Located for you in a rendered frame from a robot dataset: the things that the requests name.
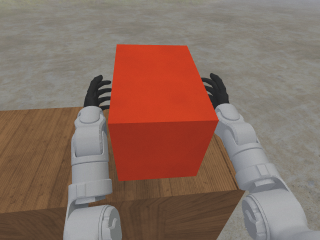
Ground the robot right hand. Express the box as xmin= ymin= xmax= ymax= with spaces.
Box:
xmin=201 ymin=73 xmax=229 ymax=110

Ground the robot right upper arm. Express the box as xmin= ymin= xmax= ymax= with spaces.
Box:
xmin=242 ymin=188 xmax=320 ymax=240

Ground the robot left forearm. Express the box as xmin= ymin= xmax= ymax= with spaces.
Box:
xmin=63 ymin=106 xmax=113 ymax=240

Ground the robot left upper arm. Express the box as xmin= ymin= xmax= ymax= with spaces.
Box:
xmin=64 ymin=204 xmax=122 ymax=240

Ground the robot right forearm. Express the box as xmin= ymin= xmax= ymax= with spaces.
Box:
xmin=214 ymin=103 xmax=308 ymax=226

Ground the robot left hand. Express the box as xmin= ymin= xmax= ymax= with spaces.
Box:
xmin=83 ymin=75 xmax=112 ymax=111

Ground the carton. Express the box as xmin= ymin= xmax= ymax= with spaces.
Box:
xmin=108 ymin=44 xmax=219 ymax=181

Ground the pedestal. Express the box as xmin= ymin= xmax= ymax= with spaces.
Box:
xmin=0 ymin=105 xmax=245 ymax=240

